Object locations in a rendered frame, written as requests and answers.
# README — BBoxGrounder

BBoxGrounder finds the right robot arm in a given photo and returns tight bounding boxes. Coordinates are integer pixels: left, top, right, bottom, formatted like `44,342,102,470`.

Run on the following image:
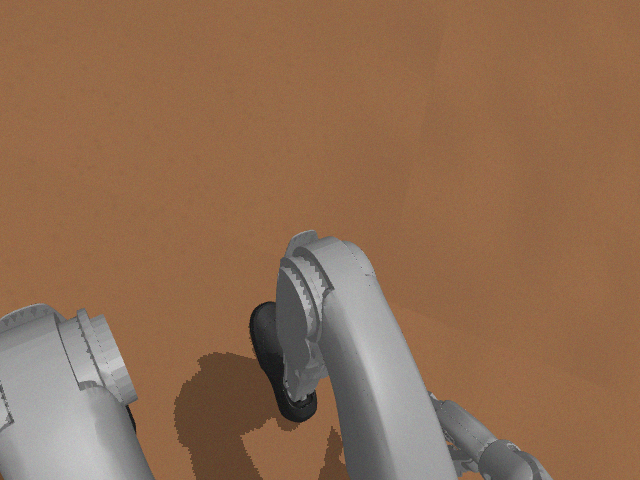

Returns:
478,439,553,480

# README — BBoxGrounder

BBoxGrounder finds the right robot hand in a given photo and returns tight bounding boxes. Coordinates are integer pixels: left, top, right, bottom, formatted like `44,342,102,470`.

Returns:
427,391,499,477

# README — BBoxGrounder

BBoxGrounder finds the right robot foot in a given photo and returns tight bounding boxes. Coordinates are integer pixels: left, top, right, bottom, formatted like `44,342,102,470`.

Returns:
250,302,317,422

